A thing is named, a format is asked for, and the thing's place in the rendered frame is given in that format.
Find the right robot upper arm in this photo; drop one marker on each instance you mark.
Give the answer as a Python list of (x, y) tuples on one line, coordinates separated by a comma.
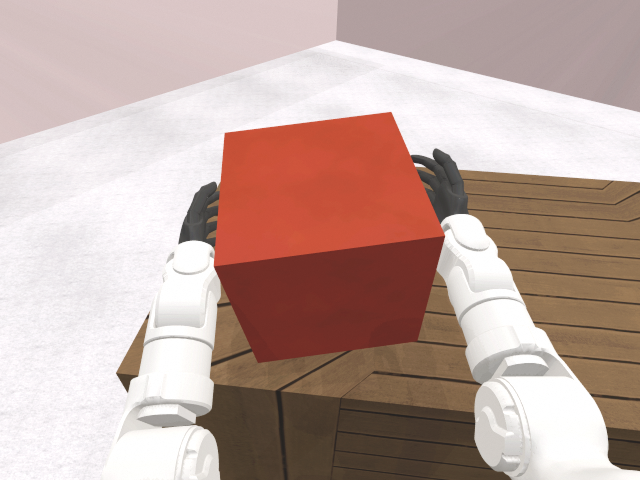
[(542, 428)]

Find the left robot upper arm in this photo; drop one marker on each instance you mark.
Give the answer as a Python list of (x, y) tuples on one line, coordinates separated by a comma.
[(172, 453)]

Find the robot right hand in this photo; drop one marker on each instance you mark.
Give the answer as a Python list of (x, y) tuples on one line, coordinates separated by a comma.
[(449, 197)]

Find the robot left forearm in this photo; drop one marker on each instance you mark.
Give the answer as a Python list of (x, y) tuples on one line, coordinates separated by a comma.
[(174, 386)]

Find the carton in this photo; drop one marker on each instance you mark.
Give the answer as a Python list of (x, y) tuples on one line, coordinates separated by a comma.
[(326, 238)]

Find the robot right forearm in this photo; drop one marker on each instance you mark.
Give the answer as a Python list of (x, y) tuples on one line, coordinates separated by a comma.
[(501, 336)]

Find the pedestal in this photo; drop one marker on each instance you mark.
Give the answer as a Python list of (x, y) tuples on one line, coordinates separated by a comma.
[(406, 411)]

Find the robot left hand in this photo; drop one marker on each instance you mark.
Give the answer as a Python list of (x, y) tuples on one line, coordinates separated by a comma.
[(194, 227)]

